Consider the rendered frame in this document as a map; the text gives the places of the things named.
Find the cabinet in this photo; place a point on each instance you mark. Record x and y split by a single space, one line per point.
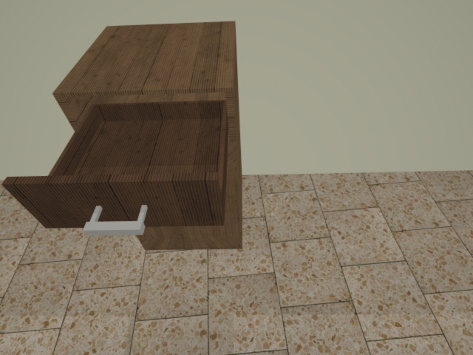
165 63

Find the handle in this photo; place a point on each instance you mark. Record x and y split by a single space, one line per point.
95 228

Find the drawer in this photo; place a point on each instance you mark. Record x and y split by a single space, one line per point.
170 156

